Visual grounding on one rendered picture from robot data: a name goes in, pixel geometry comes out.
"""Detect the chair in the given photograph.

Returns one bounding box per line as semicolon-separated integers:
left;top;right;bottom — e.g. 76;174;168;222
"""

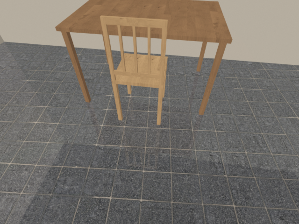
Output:
100;15;168;125

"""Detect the table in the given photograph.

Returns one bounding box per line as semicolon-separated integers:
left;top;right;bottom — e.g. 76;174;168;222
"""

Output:
55;0;232;115

